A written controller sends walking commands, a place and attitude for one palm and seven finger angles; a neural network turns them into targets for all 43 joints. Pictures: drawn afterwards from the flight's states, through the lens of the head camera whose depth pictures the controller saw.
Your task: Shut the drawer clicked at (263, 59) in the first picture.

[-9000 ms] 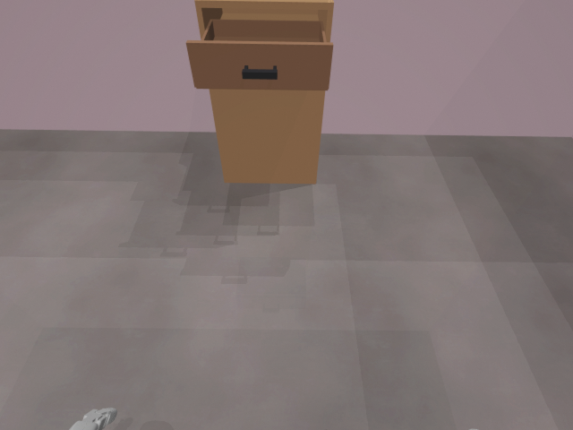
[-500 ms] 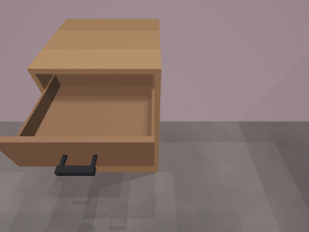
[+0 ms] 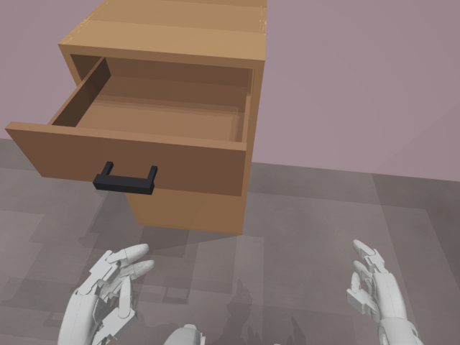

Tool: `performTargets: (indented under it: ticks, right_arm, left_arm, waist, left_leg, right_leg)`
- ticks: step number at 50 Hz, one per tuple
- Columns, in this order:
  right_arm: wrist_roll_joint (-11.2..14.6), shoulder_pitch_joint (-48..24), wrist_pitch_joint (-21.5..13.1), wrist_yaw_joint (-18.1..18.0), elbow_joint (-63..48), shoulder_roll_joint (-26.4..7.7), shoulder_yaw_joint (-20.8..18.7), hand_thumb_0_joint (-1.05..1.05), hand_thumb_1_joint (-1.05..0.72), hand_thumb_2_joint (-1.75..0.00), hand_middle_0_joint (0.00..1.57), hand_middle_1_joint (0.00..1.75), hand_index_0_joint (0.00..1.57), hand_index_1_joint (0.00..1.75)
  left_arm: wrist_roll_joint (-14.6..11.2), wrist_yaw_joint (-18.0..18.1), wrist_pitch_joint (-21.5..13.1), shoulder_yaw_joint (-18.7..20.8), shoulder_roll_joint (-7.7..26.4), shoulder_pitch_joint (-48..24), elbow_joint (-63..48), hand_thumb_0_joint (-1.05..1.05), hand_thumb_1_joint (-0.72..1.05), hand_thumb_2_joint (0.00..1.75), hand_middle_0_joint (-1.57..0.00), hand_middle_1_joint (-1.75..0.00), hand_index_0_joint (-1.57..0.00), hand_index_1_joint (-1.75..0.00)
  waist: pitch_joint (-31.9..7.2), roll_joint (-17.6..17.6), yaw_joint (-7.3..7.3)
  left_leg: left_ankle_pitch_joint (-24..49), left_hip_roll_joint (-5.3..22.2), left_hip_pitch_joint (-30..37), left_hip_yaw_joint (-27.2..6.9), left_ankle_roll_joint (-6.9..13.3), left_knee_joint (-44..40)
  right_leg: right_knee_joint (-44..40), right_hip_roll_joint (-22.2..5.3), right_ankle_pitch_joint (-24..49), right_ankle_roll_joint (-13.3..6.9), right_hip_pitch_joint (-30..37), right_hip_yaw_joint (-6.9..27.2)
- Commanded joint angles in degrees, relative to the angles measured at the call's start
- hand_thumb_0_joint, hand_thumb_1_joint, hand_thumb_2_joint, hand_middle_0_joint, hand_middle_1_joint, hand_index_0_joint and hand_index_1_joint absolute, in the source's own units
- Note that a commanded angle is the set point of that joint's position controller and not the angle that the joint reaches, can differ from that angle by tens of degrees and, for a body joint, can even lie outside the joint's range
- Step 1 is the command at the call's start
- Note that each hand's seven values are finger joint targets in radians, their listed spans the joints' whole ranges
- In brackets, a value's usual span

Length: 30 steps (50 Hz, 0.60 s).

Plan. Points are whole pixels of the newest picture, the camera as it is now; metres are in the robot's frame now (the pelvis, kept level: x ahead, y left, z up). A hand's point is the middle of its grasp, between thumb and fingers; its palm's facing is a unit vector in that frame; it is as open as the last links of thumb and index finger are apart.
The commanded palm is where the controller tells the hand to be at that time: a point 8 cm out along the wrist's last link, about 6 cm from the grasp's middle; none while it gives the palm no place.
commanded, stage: raise the hand and make a fist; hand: left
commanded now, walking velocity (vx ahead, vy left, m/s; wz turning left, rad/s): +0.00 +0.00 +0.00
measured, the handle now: (127, 176) +0.39 +0.24 +0.06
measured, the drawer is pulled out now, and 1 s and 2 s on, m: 0.27 0.27 0.27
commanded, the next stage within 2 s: bring the fist close to the handle in 1.44 s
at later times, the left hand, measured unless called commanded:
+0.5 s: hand (111, 282) +0.18 +0.18 +0.09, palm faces +0.04 -0.99 -0.10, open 3.4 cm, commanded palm +0.14 +0.24 +0.10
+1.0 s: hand (89, 272) +0.18 +0.19 +0.15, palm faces +0.04 -1.00 -0.08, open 3.2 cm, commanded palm +0.13 +0.25 +0.15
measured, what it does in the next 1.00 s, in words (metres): stands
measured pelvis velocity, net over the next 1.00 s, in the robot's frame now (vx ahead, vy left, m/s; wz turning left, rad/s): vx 0.02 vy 0.03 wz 0.00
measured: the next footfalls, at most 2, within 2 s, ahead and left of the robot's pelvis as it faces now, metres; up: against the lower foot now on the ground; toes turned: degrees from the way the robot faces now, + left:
none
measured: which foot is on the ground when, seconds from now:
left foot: down 0.00-1.00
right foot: down 0.00-1.00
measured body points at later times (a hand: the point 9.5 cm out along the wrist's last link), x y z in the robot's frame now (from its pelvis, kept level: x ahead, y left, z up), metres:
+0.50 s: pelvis +0.01 +0.00 +0.02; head +0.03 -0.01 +0.47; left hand +0.17 +0.24 +0.10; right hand +0.15 -0.26 -0.07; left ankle +0.04 +0.13 -0.67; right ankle +0.01 -0.08 -0.67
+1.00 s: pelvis +0.02 +0.03 +0.03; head +0.01 +0.02 +0.48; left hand +0.17 +0.25 +0.15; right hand +0.23 -0.17 -0.01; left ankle +0.04 +0.13 -0.67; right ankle +0.01 -0.08 -0.67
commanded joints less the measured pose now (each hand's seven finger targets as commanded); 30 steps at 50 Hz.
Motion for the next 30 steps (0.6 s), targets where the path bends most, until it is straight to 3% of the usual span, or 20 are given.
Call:
performTargets:
  ticks: [1, 3, 5, 6, 7, 8, 10, 13, 15, 17, 19, 22, 24, 25, 29, 30]
  right_arm:
    - [1.4, -0.1, -1.2, -0.6, -8.5, -4.5, -0.1, 0.00, -0.90, -0.90, 0.20, 0.30, 0.20, 0.30]
    - [2.4, 0.1, -0.8, -1.8, -10.1, -5.2, 0.6, 0.00, -0.90, -0.90, 0.20, 0.30, 0.20, 0.30]
    - [3.2, 0.2, -0.5, -3.1, -10.7, -5.4, 1.0, 0.00, -0.90, -0.90, 0.20, 0.30, 0.20, 0.30]
    - [3.3, 0.9, -0.4, -3.6, -11.4, -5.5, 1.3, 0.00, -0.90, -0.90, 0.20, 0.30, 0.20, 0.30]
    - [3.5, 0.7, -0.2, -4.1, -11.7, -5.0, 1.3, 0.00, -0.90, -0.90, 0.20, 0.30, 0.20, 0.30]
    - [3.4, 0.7, -0.1, -4.4, -12.1, -4.7, 1.7, 0.00, -0.90, -0.90, 0.20, 0.30, 0.20, 0.30]
    - [3.3, 0.0, 0.3, -4.9, -10.9, -3.9, 1.7, 0.00, -0.90, -0.90, 0.20, 0.30, 0.20, 0.30]
    - [3.1, 0.4, 0.4, -4.5, -9.9, -2.7, 1.7, 0.00, -0.90, -0.90, 0.20, 0.30, 0.20, 0.30]
    - [2.7, 0.0, 0.2, -4.3, -9.1, -2.8, 1.4, 0.00, -0.90, -0.90, 0.20, 0.30, 0.20, 0.30]
    - [2.7, 1.1, -0.2, -3.9, -8.5, -2.8, 1.0, 0.00, -0.90, -0.90, 0.20, 0.30, 0.20, 0.30]
    - [2.7, 1.2, -1.2, -3.5, -8.4, -3.1, 0.9, 0.00, -0.90, -0.90, 0.20, 0.30, 0.20, 0.30]
    - [3.0, 1.7, -2.6, -3.4, -7.8, -4.0, 0.5, 0.00, -0.90, -0.90, 0.20, 0.30, 0.20, 0.30]
    - [3.1, 1.9, -3.9, -3.5, -7.9, -4.4, 0.3, 0.00, -0.90, -0.90, 0.20, 0.30, 0.20, 0.30]
    - [3.3, 1.5, -4.1, -3.5, -7.3, -4.6, 0.3, 0.00, -0.90, -0.90, 0.20, 0.30, 0.20, 0.30]
    - [3.2, 2.2, -4.8, -3.3, -7.6, -4.5, 0.2, 0.00, -0.90, -0.90, 0.20, 0.30, 0.20, 0.30]
    - [3.1, 1.6, -4.5, -3.2, -7.2, -4.5, 0.1, 0.00, -0.90, -0.90, 0.20, 0.30, 0.20, 0.30]
  left_arm:
    - [-3.2, -1.1, -3.2, 2.2, 3.6, -9.9, -15.6, 0.00, 0.90, 0.90, -0.68, -0.82, -0.68, -0.82]
    - [-4.8, -4.0, 2.1, 0.7, 4.1, -10.6, -14.7, 0.00, 0.90, 0.90, -0.72, -0.86, -0.72, -0.86]
    - [-5.3, -6.1, 7.9, 2.1, 7.3, -11.4, -12.9, 0.00, 0.90, 0.90, -0.76, -0.91, -0.76, -0.91]
    - [-5.9, -6.7, 10.1, 2.7, 8.0, -11.9, -15.4, 0.00, 0.90, 0.90, -0.78, -0.93, -0.78, -0.93]
    - [-6.0, -6.6, 12.4, 5.1, 9.9, -10.3, -15.2, 0.00, 0.90, 0.90, -0.80, -0.95, -0.80, -0.95]
    - [-6.3, -6.2, 14.0, 5.1, 9.3, -11.0, -16.4, 0.00, 0.90, 0.90, -0.82, -0.97, -0.82, -0.97]
    - [-6.7, -3.7, 16.2, 9.8, 10.9, -9.2, -14.6, 0.00, 0.90, 0.90, -0.86, -1.01, -0.86, -1.01]
    - [-7.8, -0.4, 15.8, 11.4, 8.4, -5.6, -16.5, 0.00, 0.90, 0.90, -0.92, -1.08, -0.92, -1.08]
    - [-7.1, 0.9, 14.5, 13.4, 10.2, -3.1, -16.7, 0.00, 0.90, 0.90, -0.96, -1.12, -0.96, -1.12]
    - [-6.5, 0.7, 12.9, 13.4, 10.4, -2.2, -17.7, 0.00, 0.90, 0.90, -1.00, -1.17, -1.00, -1.17]
    - [-6.1, -0.7, 11.5, 10.8, 9.0, -0.7, -18.9, 0.00, 0.90, 0.90, -1.04, -1.21, -1.04, -1.21]
    - [-7.2, -3.7, 10.2, 9.3, 8.4, 0.7, -19.4, 0.00, 0.90, 0.90, -1.10, -1.27, -1.10, -1.27]
    - [-8.0, -4.9, 9.6, 9.0, 8.5, 1.3, -21.9, 0.00, 0.90, 0.90, -1.14, -1.32, -1.14, -1.32]
    - [-7.9, -4.8, 9.7, 9.2, 8.9, 0.7, -21.5, 0.00, 0.90, 0.90, -1.16, -1.34, -1.16, -1.34]
    - [-8.0, -3.1, 9.9, 10.3, 9.3, 1.2, -25.2, 0.00, 0.90, 0.90, -1.24, -1.43, -1.24, -1.43]
    - [-7.4, -2.2, 10.3, 11.5, 10.0, 2.2, -24.9, 0.00, 0.90, 0.90, -1.26, -1.45, -1.26, -1.45]
  waist:
    - [-3.4, 3.6, -5.19]
    - [-2.6, -0.1, -5.76]
    - [-2.5, -2.4, -5.21]
    - [-5.4, -1.7, -4.39]
    - [-5.7, -1.6, -3.25]
    - [-6.2, -1.9, -2.98]
    - [-5.5, -3.4, -1.66]
    - [-4.8, -2.5, -0.61]
    - [-5.0, -3.1, 0.20]
    - [-4.7, -0.7, -0.30]
    - [-3.7, 1.7, -1.18]
    - [-3.4, -1.0, -2.31]
    - [-4.8, 0.5, -2.05]
    - [-3.5, -0.4, -2.58]
    - [-4.8, 1.9, -1.94]
    - [-4.5, 2.5, -1.13]
  left_leg:
    - [2.6, -1.6, 2.9, -1.6, 2.6, -4.6]
    - [-1.4, -1.9, 0.9, -1.3, 2.8, -4.8]
    - [-2.6, -2.1, 0.6, -1.0, 3.0, -5.0]
    - [-1.6, -2.3, 1.6, -1.0, 3.1, -5.6]
    - [-0.6, -2.2, 2.1, -1.1, 3.0, -6.1]
    - [0.3, -2.2, 2.9, -1.3, 3.0, -7.0]
    - [2.0, -1.9, 3.6, -1.7, 2.7, -8.1]
    - [6.6, -1.7, 5.6, -1.6, 2.3, -10.1]
    - [8.9, -1.7, 5.9, -1.6, 2.2, -10.5]
    - [10.4, -1.8, 7.0, -1.3, 2.2, -11.2]
    - [10.7, -1.9, 8.5, -1.0, 2.3, -11.7]
    - [10.5, -1.9, 9.7, -1.4, 2.6, -11.9]
    - [11.3, -2.0, 11.4, -1.4, 2.7, -12.5]
    - [11.3, -1.8, 11.9, -1.7, 2.8, -12.7]
    - [12.5, -1.8, 14.8, -1.9, 2.7, -14.7]
    - [12.9, -1.6, 15.4, -1.9, 2.7, -15.2]
  right_leg:
    - [-12.4, 0.5, 2.5, 1.9, -3.9, 8.6]
    - [-17.1, -0.1, -5.8, 2.7, -2.4, 11.5]
    - [-21.0, -0.8, -11.4, 3.2, 0.3, 14.3]
    - [-21.5, -1.2, -11.1, 3.4, 2.9, 14.7]
    - [-21.9, -1.5, -10.4, 3.5, 4.7, 15.0]
    - [-22.0, -1.5, -9.3, 3.6, 5.8, 14.3]
    - [-22.1, -1.2, -7.1, 3.7, 7.4, 13.4]
    - [-20.4, -1.3, 3.1, 3.9, 9.9, 11.2]
    - [-19.5, -1.5, 8.8, 4.2, 11.7, 10.8]
    - [-19.0, -1.6, 12.4, 4.3, 11.8, 10.6]
    - [-19.0, -1.5, 12.8, 4.2, 10.4, 9.5]
    - [-20.3, -1.4, 12.9, 4.6, 10.2, 9.7]
    - [-20.2, -1.1, 13.3, 4.1, 10.8, 8.9]
    - [-20.6, -0.7, 12.6, 4.0, 10.0, 8.5]
    - [-19.3, 0.2, 13.8, 3.2, 10.5, 5.7]
    - [-19.0, 0.6, 14.2, 2.9, 10.7, 4.9]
